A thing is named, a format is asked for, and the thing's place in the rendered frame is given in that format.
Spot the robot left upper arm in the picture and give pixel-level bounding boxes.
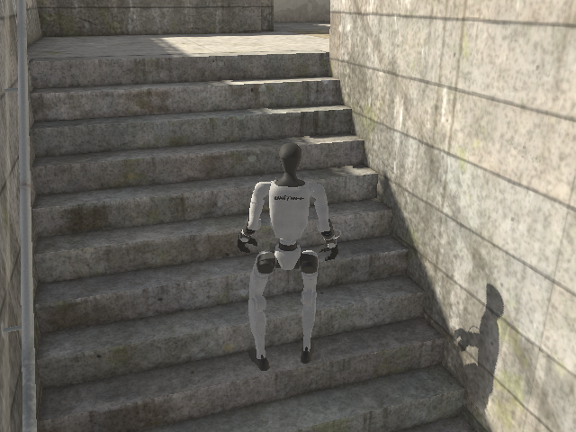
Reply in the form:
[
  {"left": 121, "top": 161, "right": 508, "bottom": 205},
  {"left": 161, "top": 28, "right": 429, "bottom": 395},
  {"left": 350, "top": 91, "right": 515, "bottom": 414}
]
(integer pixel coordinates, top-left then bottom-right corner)
[{"left": 247, "top": 182, "right": 271, "bottom": 230}]

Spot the left robot hand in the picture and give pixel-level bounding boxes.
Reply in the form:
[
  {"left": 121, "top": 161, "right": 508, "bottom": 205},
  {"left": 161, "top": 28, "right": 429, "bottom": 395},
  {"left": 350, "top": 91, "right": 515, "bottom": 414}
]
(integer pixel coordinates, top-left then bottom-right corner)
[{"left": 237, "top": 235, "right": 257, "bottom": 253}]

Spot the robot right upper arm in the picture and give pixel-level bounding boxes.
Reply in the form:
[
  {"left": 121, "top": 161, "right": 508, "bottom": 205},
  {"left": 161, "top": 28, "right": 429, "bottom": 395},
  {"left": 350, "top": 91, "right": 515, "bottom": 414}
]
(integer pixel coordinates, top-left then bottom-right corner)
[{"left": 309, "top": 183, "right": 330, "bottom": 232}]

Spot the right robot hand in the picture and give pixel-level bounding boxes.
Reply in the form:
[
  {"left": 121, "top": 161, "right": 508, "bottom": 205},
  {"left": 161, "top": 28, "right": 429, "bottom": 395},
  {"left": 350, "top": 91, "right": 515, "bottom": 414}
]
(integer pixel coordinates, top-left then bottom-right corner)
[{"left": 318, "top": 244, "right": 338, "bottom": 261}]

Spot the right robot thigh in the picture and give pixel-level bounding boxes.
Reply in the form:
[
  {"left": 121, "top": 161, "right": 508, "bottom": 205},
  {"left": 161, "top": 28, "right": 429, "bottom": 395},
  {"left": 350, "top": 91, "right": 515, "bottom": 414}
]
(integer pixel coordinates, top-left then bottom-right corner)
[{"left": 300, "top": 250, "right": 319, "bottom": 306}]

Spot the right robot forearm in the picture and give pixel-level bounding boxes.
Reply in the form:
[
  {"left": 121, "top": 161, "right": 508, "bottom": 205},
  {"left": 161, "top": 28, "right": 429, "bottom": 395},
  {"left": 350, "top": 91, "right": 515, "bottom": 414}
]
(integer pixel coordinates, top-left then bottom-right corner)
[{"left": 321, "top": 219, "right": 337, "bottom": 248}]

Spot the robot left foot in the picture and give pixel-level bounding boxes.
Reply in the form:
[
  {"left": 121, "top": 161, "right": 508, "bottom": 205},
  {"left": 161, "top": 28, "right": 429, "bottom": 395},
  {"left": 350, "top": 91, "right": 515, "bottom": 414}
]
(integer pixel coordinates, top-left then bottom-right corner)
[{"left": 248, "top": 348, "right": 270, "bottom": 371}]

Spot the left robot forearm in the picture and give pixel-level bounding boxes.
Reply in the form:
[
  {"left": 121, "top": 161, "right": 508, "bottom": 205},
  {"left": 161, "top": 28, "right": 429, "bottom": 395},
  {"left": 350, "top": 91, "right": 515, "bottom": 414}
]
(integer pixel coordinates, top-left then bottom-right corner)
[{"left": 239, "top": 217, "right": 255, "bottom": 242}]

